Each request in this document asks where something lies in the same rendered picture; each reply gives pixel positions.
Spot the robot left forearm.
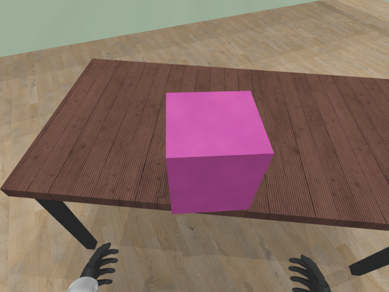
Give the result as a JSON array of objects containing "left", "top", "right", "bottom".
[{"left": 65, "top": 277, "right": 98, "bottom": 292}]

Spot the robot left hand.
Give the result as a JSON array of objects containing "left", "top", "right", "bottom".
[{"left": 80, "top": 243, "right": 119, "bottom": 286}]

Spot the robot right hand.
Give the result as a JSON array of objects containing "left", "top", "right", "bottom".
[{"left": 289, "top": 255, "right": 331, "bottom": 292}]

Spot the table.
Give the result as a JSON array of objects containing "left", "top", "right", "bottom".
[{"left": 0, "top": 58, "right": 389, "bottom": 276}]

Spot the carton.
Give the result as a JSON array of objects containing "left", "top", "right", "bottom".
[{"left": 166, "top": 91, "right": 274, "bottom": 214}]

